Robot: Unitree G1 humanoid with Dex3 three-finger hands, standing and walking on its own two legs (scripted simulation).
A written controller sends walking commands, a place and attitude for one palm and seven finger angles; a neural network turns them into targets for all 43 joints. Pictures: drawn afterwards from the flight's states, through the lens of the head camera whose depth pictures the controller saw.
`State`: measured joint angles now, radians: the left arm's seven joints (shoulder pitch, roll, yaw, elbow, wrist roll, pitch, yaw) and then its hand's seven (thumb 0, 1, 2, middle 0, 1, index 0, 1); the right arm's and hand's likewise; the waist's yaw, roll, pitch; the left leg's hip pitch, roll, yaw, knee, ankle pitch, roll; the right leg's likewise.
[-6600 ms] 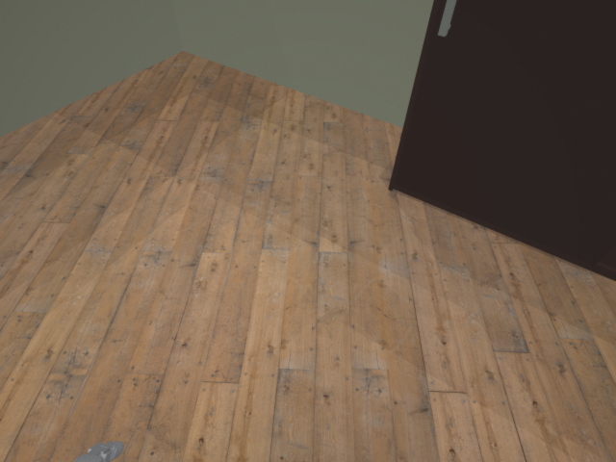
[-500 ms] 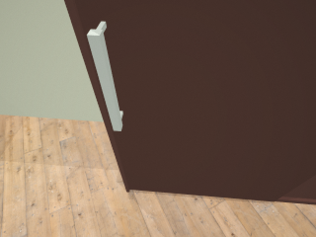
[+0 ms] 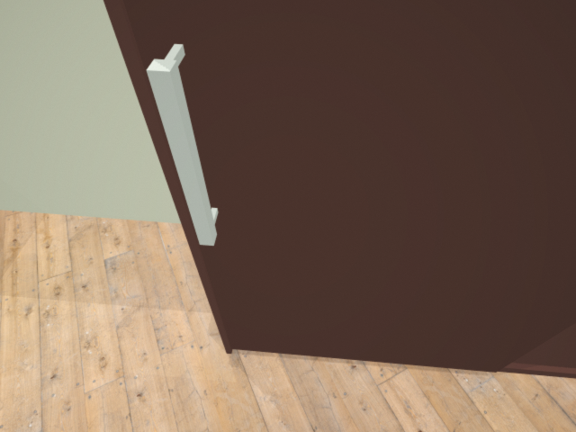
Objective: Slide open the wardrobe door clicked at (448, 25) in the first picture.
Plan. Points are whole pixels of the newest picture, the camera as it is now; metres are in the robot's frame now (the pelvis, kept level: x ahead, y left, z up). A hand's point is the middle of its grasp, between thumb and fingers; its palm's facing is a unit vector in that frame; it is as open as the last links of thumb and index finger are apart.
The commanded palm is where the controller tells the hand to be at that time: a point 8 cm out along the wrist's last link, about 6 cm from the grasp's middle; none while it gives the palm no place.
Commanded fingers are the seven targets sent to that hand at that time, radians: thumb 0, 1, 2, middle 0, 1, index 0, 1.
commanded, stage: look again from close up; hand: left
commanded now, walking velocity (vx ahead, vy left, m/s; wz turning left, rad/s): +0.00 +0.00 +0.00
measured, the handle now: (195, 162) +0.43 +0.16 +0.14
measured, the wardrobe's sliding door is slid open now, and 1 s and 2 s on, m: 0.00 0.00 0.00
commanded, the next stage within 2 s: raise the hand with hooked fingers in 0.56 s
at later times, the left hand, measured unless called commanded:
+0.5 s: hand out of the picture +0.01 +0.19 -0.18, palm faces +0.03 -0.98 -0.22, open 7.3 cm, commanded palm none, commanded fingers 0.00 0.90 0.90 -0.20 -0.30 -0.20 -0.30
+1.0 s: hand (157, 398) +0.16 +0.18 -0.02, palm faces -0.08 -1.00 -0.03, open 8.1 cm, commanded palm +0.12 +0.25 -0.03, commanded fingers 0.00 0.48 0.72 -0.23 -0.57 -0.23 -0.57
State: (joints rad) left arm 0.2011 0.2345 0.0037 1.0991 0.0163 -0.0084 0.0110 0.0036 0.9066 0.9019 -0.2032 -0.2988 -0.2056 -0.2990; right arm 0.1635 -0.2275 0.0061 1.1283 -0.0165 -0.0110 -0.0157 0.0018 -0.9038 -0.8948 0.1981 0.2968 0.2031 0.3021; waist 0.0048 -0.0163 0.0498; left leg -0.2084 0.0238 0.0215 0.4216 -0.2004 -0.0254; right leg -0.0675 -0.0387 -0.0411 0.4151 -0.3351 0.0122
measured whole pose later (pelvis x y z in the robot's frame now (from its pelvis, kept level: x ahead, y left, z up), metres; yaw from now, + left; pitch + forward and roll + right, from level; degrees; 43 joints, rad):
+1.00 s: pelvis -0.05 +0.00 -0.06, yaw -1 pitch +9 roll +0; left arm 0.32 0.21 0.20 0.21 -0.29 -0.50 -0.40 0.00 0.70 0.81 -0.21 -0.43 -0.22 -0.43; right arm 0.14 -0.24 -0.06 0.58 0.02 -0.24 -0.03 0.01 -0.90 -0.89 0.20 0.30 0.20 0.30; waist -0.01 0.00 -0.12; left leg -0.74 0.05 0.02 0.94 -0.35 -0.03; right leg -0.62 -0.03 -0.03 1.00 -0.53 0.00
